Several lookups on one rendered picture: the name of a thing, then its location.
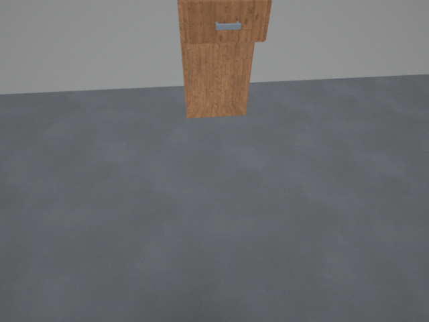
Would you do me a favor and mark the drawer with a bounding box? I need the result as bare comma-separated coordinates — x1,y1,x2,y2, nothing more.
182,0,272,44

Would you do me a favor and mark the cabinet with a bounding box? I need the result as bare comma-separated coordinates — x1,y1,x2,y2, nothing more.
177,0,255,119

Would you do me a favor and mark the handle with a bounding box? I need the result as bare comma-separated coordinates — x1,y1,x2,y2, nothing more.
215,21,241,30

